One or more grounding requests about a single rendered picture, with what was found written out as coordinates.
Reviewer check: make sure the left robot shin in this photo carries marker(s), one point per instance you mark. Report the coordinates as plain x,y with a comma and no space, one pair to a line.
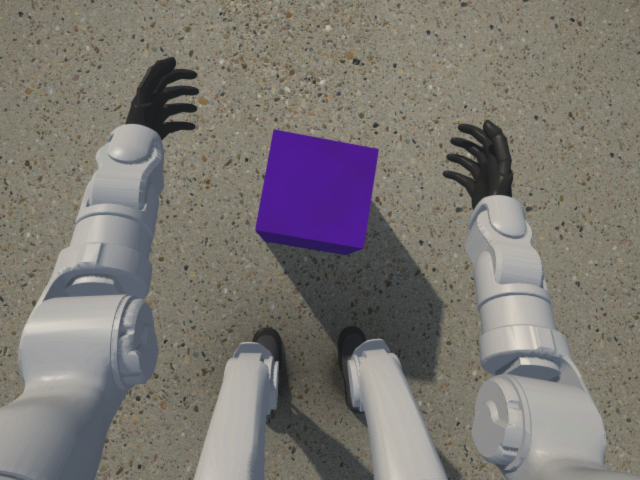
248,347

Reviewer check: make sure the carton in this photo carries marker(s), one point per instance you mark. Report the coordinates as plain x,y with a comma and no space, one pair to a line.
316,193

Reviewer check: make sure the robot right upper arm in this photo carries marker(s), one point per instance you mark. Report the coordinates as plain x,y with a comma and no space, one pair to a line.
534,429

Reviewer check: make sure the left robot thigh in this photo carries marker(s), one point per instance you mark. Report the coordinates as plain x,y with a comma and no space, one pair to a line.
234,447

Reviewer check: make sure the robot right forearm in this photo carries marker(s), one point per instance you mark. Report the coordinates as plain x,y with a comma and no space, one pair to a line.
519,335

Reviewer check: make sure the robot left upper arm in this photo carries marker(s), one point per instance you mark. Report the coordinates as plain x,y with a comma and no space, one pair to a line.
80,357

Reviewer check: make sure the right robot hand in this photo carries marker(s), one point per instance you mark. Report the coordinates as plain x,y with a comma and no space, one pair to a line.
492,173

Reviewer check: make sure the left robot hand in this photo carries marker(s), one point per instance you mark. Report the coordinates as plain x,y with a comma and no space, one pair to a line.
148,107

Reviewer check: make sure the robot left forearm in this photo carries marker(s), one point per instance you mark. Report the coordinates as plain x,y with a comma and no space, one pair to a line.
110,247

